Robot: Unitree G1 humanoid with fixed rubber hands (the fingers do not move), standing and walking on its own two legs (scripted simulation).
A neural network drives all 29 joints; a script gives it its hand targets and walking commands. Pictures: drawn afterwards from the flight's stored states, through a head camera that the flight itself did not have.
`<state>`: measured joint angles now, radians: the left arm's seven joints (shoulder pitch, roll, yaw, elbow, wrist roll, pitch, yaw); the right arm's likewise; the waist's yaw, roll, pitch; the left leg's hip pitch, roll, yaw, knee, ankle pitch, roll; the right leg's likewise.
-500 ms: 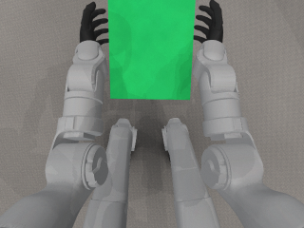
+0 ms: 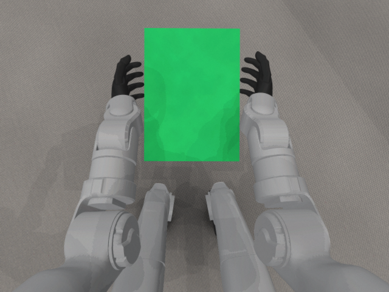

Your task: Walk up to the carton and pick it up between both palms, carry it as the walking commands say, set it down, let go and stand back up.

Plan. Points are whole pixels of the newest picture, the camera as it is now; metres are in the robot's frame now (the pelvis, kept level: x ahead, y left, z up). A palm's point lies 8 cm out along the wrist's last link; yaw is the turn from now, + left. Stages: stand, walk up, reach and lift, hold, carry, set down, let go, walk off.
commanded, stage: reach and lift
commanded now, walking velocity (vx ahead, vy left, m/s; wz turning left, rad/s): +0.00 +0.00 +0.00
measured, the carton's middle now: (192, 102) +0.48 +0.00 -0.13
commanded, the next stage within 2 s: none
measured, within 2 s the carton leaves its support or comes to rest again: neither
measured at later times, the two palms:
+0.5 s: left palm (100, 78) +0.44 +0.14 +0.06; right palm (285, 78) +0.44 -0.13 +0.07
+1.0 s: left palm (82, 70) +0.41 +0.13 +0.13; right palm (321, 66) +0.42 -0.14 +0.14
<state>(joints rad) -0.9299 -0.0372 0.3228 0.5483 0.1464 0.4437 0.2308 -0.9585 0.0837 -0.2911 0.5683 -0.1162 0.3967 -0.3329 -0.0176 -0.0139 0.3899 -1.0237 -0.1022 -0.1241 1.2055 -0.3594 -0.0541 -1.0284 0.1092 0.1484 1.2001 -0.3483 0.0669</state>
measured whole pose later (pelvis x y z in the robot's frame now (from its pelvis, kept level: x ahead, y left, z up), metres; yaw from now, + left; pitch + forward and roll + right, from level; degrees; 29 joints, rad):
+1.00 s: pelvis +0.11 +0.00 +0.11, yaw +0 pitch +2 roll +0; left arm -0.33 -0.17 0.27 0.50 0.26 0.56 0.09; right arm -0.37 0.18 -0.25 0.52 -0.24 0.54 -0.15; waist -0.03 0.00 -0.11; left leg -0.31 -0.05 -0.14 0.50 -0.23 -0.01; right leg -0.32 0.05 0.16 0.50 -0.22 0.03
